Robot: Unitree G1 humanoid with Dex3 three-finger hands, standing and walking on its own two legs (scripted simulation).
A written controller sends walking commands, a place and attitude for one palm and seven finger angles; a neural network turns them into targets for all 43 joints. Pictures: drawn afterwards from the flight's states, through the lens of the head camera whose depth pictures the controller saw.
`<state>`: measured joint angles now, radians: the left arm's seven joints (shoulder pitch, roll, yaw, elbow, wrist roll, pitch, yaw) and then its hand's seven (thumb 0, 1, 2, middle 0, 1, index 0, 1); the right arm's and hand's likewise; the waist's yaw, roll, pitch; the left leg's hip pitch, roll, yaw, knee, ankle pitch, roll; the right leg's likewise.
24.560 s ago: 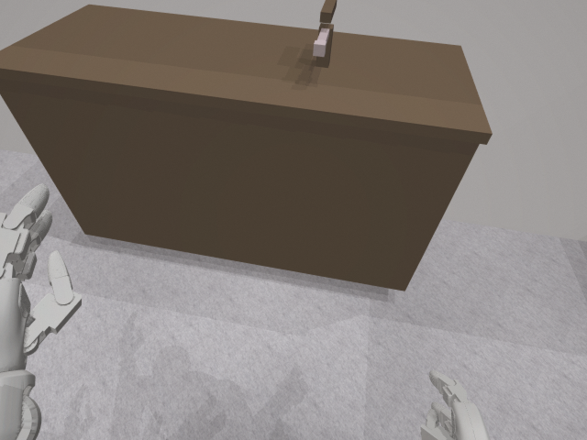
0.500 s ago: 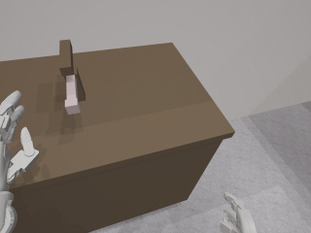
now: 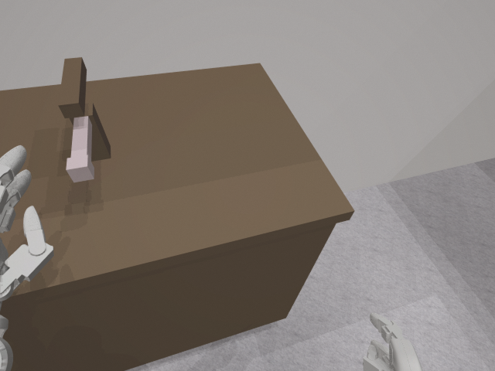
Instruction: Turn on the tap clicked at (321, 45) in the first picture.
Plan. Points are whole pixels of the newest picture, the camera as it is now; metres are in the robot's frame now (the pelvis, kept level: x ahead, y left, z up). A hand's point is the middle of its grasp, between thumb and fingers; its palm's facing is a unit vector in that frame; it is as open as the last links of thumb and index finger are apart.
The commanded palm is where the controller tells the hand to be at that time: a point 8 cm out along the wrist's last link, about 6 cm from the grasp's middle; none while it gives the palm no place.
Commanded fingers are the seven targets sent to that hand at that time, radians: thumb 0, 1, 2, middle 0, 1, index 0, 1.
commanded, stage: shuffle to correct the standing spot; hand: left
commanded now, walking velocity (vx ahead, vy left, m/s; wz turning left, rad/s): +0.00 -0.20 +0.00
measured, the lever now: (80, 168) +0.36 +0.28 +0.13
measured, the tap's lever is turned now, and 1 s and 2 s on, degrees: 0 0 0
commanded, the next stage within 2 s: none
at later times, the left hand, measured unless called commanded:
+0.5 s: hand (39, 256) +0.20 +0.24 +0.17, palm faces +0.40 -0.84 -0.36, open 7.4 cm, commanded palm +0.14 +0.28 +0.18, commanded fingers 0.00 0.90 0.90 -0.20 -0.30 -0.20 -0.30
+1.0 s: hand (54, 252) +0.21 +0.23 +0.17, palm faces +0.37 -0.83 -0.41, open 7.4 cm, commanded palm +0.15 +0.27 +0.18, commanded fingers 0.00 0.90 0.90 -0.20 -0.30 -0.20 -0.30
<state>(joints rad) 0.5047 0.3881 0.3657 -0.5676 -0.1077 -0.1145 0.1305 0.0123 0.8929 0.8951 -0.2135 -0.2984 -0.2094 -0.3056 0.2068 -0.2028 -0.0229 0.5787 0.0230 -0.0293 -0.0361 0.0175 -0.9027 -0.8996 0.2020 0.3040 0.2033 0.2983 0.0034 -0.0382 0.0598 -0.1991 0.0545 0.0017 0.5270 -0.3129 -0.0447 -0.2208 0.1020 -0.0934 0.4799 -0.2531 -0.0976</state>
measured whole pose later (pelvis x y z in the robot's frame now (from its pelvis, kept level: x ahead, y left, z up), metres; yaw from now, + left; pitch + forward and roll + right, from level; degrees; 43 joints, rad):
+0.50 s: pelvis -0.02 -0.01 +0.00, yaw +1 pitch -1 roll +0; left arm 0.43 0.38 0.36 -0.54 -0.09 -0.10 0.13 0.01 0.89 0.90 -0.21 -0.30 -0.21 -0.31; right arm 0.21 -0.19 0.00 0.56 0.03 -0.03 -0.03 0.02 -0.90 -0.90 0.20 0.30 0.20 0.30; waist 0.02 -0.02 0.06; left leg -0.22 0.06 -0.01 0.52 -0.28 -0.05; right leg -0.23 0.11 -0.11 0.45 -0.22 -0.08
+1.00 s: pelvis -0.01 -0.01 +0.00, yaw +1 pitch -1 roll +0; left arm 0.48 0.41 0.37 -0.56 -0.11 -0.10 0.12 0.01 0.89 0.90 -0.21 -0.30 -0.21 -0.31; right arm 0.17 -0.20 -0.02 0.55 0.03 -0.02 -0.02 0.02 -0.90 -0.90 0.20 0.30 0.20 0.30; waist -0.01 0.01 0.07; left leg -0.24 0.08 0.00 0.59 -0.32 -0.03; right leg -0.23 0.12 -0.13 0.47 -0.24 -0.14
